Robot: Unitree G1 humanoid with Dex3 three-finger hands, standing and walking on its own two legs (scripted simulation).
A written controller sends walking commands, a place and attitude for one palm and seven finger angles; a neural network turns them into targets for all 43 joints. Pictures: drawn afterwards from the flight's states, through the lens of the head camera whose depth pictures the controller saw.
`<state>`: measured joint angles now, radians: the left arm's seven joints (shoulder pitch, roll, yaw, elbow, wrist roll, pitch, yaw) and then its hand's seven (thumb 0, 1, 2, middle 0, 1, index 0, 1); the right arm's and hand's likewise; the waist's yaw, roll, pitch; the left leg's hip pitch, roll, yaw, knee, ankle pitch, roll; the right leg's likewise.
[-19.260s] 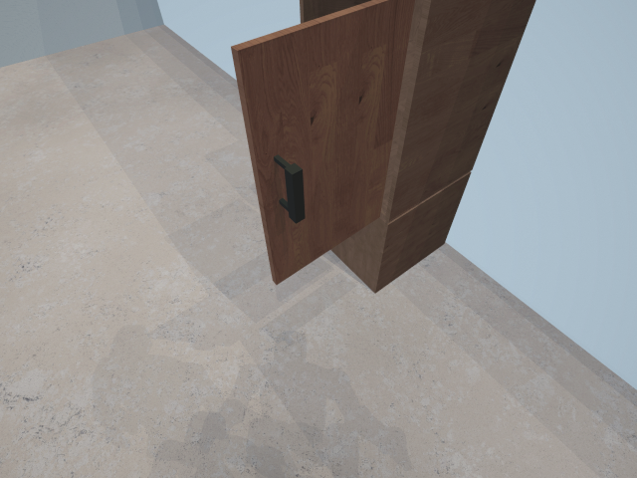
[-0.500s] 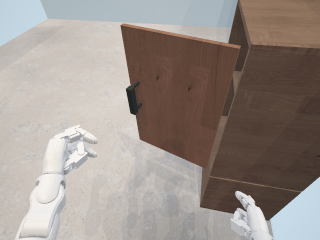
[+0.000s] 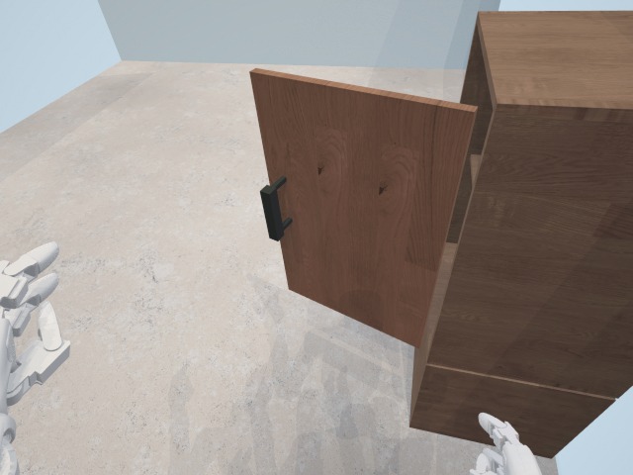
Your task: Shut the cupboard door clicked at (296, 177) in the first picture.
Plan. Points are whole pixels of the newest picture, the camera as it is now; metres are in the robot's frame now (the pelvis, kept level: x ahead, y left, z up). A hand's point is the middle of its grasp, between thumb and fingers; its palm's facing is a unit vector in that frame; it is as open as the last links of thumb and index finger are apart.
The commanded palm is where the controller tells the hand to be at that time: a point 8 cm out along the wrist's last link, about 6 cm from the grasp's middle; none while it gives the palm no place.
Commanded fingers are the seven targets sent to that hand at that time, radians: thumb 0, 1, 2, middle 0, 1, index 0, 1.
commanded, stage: draw the hand back to the body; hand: left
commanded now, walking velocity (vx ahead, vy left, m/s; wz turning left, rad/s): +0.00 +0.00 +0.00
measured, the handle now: (278, 208) +0.62 +0.17 -0.02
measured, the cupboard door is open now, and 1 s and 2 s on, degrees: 73 73 73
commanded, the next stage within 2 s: step back with the hand held close in 0.28 s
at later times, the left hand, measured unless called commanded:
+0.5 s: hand (72, 345) +0.18 +0.27 +0.16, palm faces +0.44 -0.78 -0.44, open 7.4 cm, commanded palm +0.13 +0.30 +0.17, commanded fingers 0.00 0.90 0.90 -0.20 -0.30 -0.20 -0.30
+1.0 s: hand (9, 381) +0.14 +0.31 +0.15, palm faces +0.39 -0.77 -0.50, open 7.4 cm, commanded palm +0.08 +0.34 +0.17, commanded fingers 0.00 0.90 0.90 -0.20 -0.30 -0.20 -0.30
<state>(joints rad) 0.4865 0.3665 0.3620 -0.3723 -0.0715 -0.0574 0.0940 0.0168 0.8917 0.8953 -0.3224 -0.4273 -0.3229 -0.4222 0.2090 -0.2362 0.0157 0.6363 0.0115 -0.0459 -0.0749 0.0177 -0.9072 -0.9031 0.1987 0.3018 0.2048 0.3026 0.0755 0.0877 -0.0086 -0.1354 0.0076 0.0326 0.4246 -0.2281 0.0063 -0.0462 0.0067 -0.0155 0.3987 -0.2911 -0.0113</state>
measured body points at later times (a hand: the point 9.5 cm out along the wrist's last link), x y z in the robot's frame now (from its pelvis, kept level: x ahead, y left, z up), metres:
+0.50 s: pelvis -0.01 +0.00 +0.00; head -0.03 -0.03 +0.45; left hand +0.15 +0.31 +0.18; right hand +0.18 -0.23 -0.09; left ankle +0.00 +0.12 -0.74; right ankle -0.04 -0.11 -0.74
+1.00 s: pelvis -0.06 +0.04 -0.01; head -0.05 +0.05 +0.44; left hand +0.12 +0.35 +0.18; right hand +0.11 -0.20 -0.08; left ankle +0.00 +0.12 -0.74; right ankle -0.04 -0.11 -0.74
